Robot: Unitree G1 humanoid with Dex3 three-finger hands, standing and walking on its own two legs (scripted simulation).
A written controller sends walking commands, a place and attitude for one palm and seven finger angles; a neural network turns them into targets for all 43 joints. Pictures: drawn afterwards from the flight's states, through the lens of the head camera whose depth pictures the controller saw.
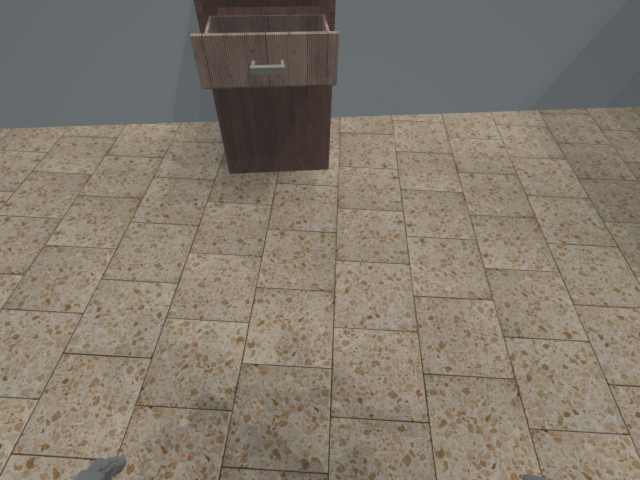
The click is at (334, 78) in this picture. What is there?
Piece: drawer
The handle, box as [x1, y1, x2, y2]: [250, 60, 285, 74]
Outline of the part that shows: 250,65 251,74 285,73 283,60 281,60 281,63 279,65 255,65 254,60 252,60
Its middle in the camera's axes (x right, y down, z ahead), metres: -0.17 -0.53 +1.19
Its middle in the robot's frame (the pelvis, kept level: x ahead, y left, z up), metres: +1.23 +0.23 -0.08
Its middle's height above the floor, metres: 0.69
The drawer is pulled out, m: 0.30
